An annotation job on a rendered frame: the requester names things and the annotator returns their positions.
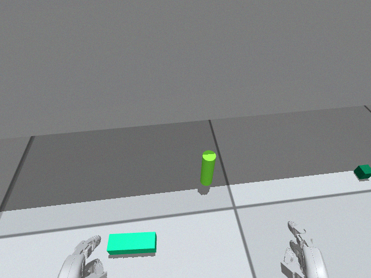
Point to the right robot hand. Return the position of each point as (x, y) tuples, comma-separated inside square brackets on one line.
[(309, 257)]

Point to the left robot hand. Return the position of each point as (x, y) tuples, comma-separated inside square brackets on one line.
[(74, 265)]

